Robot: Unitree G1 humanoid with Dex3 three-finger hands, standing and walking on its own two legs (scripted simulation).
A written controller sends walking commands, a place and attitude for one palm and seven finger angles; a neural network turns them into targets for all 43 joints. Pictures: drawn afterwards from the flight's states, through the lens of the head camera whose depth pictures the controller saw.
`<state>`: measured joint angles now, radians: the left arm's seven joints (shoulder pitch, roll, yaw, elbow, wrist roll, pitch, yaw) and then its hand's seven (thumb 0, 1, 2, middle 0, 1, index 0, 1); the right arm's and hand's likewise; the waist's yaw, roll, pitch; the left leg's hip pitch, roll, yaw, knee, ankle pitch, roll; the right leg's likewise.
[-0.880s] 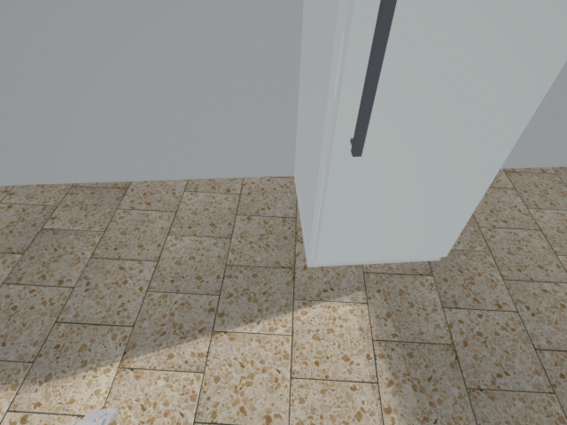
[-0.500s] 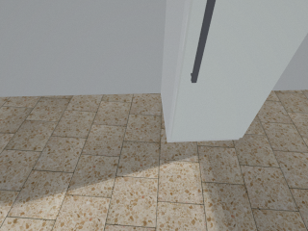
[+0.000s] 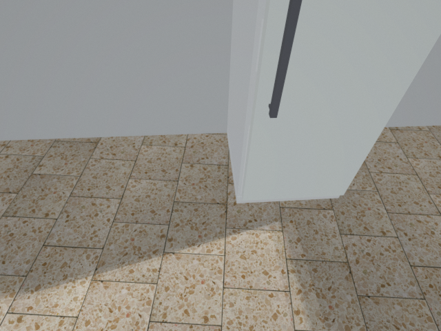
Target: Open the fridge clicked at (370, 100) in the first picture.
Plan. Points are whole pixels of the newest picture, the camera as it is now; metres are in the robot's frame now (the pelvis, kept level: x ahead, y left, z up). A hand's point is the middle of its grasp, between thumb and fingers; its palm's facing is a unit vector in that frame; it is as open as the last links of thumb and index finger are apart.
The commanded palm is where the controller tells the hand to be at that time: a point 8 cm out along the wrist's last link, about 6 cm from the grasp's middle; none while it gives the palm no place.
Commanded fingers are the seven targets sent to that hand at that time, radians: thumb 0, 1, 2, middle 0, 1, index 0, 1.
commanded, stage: look at it before walking up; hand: left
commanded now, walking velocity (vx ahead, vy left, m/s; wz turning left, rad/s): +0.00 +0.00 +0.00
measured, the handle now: (281, 60) +0.84 -0.14 +0.10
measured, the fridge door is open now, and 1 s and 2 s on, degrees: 0 0 0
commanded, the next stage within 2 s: walk to a spot facing it in 0.56 s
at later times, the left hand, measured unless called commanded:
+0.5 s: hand out of the picture +0.08 +0.24 -0.16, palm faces -0.03 -0.94 -0.33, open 7.4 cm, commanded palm none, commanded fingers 0.00 0.90 0.90 -0.20 -0.30 -0.20 -0.30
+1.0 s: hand out of the picture +0.07 +0.20 -0.18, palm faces -0.12 -0.96 -0.27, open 7.4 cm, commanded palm none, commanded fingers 0.00 0.90 0.90 -0.20 -0.30 -0.20 -0.30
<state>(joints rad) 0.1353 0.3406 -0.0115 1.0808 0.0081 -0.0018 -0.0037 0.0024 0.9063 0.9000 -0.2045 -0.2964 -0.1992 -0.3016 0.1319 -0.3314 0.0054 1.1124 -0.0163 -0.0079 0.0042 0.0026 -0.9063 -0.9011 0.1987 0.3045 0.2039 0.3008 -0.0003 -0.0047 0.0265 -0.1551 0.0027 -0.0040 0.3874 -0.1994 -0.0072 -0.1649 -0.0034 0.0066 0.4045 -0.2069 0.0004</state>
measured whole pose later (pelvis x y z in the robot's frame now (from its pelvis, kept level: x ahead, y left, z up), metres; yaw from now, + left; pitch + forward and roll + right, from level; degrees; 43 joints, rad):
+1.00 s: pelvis -0.01 -0.01 -0.02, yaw -8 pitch -2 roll +2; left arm 0.20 0.27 0.02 0.99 0.01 0.07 -0.01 0.00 0.91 0.90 -0.20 -0.30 -0.20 -0.30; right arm 0.14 -0.24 -0.02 1.00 -0.02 0.03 -0.02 0.00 -0.91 -0.90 0.20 0.30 0.20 0.30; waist 0.03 -0.03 0.08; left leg -0.21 0.05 0.13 0.55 -0.30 -0.02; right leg -0.33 0.03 0.07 0.69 -0.33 0.00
